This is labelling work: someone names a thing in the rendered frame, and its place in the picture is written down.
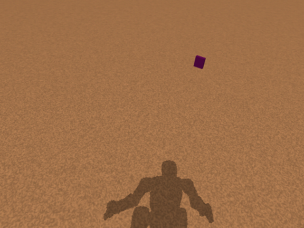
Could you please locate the carton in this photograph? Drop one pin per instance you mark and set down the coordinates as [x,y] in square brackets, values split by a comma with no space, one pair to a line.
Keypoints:
[199,62]

